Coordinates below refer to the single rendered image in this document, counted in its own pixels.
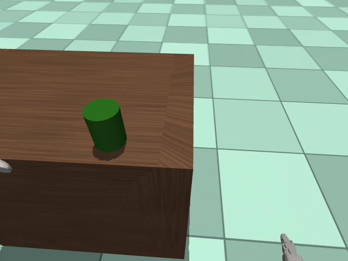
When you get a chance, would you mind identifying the right robot hand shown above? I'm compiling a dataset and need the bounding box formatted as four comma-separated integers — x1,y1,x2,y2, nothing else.
281,233,303,261

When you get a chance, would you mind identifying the left robot hand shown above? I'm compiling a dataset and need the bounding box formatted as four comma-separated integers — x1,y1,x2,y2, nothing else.
0,159,12,173

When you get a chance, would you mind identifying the can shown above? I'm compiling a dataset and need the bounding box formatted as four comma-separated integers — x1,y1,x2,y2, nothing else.
82,98,127,152

